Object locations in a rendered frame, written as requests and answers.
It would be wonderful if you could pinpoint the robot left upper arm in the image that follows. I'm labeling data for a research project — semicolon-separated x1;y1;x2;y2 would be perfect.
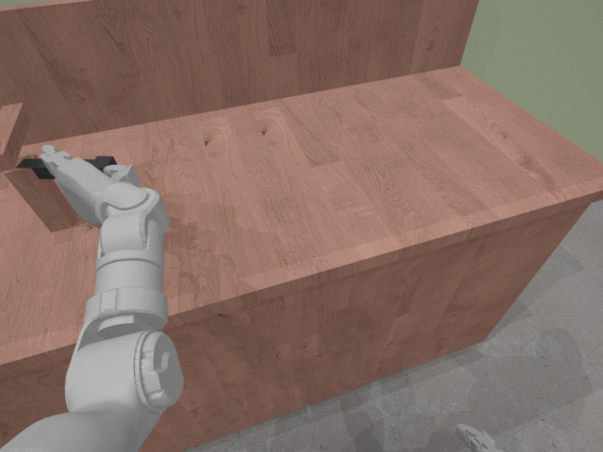
0;330;184;452

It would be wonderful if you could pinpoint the robot right hand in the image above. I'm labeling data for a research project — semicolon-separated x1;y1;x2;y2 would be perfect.
456;424;503;452

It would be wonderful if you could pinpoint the tap lever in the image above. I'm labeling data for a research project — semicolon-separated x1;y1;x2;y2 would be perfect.
16;156;117;179

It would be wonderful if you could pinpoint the left robot forearm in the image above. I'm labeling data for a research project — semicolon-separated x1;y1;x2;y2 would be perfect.
65;182;171;412

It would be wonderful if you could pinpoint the robot left hand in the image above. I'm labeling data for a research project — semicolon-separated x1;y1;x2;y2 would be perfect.
39;145;141;228

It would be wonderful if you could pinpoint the counter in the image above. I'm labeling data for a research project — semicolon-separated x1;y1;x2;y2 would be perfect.
0;0;603;452

